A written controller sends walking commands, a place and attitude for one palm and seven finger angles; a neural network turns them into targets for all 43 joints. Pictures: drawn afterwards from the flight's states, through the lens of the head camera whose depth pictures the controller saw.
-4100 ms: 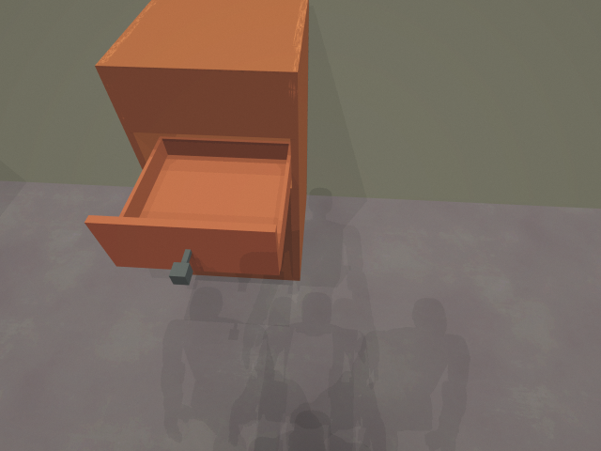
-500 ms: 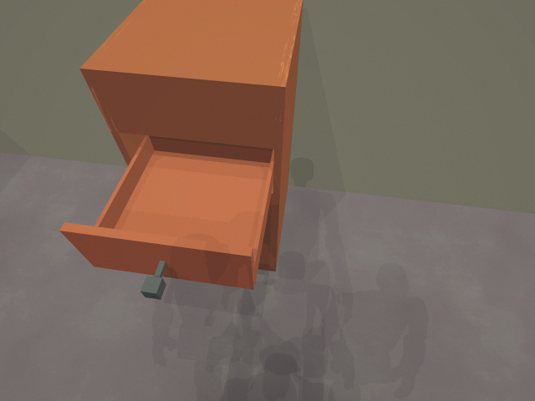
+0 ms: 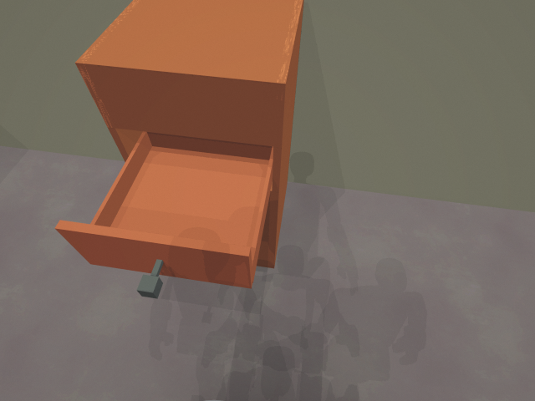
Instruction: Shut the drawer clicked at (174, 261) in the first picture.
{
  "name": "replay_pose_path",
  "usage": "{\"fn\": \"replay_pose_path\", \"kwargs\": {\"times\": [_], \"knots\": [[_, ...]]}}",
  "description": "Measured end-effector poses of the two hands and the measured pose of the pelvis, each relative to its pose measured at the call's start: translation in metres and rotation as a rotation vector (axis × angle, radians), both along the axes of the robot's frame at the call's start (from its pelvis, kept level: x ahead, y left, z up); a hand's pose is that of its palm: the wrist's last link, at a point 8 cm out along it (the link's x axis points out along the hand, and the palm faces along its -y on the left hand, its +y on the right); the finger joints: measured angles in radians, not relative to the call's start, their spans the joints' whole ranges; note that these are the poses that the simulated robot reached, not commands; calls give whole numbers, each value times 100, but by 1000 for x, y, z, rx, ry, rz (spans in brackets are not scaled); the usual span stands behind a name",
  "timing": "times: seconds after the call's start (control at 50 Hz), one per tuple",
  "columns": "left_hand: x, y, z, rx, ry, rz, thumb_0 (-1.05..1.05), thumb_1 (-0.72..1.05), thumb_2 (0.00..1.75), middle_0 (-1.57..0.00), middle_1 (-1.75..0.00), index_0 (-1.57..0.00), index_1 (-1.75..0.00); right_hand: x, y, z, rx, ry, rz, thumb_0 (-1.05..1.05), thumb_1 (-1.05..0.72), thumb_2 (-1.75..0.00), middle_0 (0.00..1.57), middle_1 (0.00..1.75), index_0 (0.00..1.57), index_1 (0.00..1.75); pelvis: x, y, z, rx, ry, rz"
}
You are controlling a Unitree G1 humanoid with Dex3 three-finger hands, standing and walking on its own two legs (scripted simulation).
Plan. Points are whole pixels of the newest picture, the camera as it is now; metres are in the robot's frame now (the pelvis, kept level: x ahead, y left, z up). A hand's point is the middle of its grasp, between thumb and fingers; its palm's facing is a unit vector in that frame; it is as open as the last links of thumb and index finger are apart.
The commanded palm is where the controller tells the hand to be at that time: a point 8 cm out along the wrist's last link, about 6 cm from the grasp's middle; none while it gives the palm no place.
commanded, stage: come to a stop and stand still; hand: left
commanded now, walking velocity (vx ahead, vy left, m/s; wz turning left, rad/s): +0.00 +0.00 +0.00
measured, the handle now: (153, 278) +0.34 +0.27 -0.16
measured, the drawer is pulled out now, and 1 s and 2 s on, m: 0.29 0.29 0.29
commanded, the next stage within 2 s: look again from close up in 0.38 s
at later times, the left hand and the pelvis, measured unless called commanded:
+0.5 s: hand out of the picture +0.01 +0.22 -0.16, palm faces -0.03 -0.97 -0.24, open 7.3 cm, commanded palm none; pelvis -0.02 +0.03 +0.01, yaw -2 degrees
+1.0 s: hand out of the picture -0.01 +0.16 -0.17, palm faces -0.01 -0.98 -0.17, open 7.3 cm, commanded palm none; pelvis +0.00 +0.00 +0.01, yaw -2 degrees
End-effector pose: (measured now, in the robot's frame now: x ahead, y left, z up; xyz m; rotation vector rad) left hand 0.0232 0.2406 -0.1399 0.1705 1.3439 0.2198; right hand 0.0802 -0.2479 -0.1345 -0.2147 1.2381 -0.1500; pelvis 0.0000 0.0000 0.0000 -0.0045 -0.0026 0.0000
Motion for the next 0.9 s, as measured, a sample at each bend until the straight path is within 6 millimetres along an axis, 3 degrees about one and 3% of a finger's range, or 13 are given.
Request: {"fn": "replay_pose_path", "kwargs": {"times": [0.1,0.22,0.36,0.54,0.72,0.9], "knots": [[2,4,1,-13,-31,-58,0,91,90,-20,-30,-20,-29,-12,18,-1,22,-51,-11,1,-91,-90,19,30,20,30,-2,14,-2,6,-4,-19],[9,17,6,-4,-77,-84,0,91,90,-20,-30,-21,-29,-39,44,-7,63,-36,-21,0,-92,-90,20,30,20,30,-11,24,-2,7,-23,-21],[3,27,12,2,-71,-102,0,91,90,-20,-30,-20,-29,-72,47,-6,67,26,-36,0,-93,-90,20,30,20,30,-18,29,3,14,-12,-27],[-24,20,9,-17,19,-87,0,91,90,-20,-30,-20,-29,-104,47,-6,74,125,-58,1,-92,-90,20,30,20,30,-17,26,6,18,-2,-31],[-43,-3,5,-58,87,-68,0,91,90,-20,-30,-20,-29,-106,47,-7,83,154,-70,1,-91,-90,20,30,20,30,-12,18,7,19,-5,-35],[-41,-23,3,-82,87,-56,0,91,90,-20,-30,-20,-29,-95,40,-7,81,144,-69,1,-92,-90,20,30,20,30,-6,9,8,20,-7,-34]]}}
